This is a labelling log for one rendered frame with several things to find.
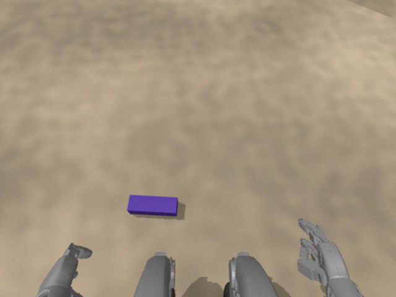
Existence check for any carton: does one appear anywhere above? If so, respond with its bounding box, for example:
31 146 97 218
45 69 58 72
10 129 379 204
127 195 178 217

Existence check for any right robot hand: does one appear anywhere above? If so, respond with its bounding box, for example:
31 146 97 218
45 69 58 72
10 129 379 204
297 218 350 287

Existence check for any right robot arm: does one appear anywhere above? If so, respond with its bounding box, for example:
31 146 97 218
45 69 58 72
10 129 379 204
326 278 364 297

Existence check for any left robot hand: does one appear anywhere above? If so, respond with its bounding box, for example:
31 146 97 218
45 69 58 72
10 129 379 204
38 243 92 297

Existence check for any left robot arm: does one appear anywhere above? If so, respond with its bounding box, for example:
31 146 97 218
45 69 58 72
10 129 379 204
36 285 71 297

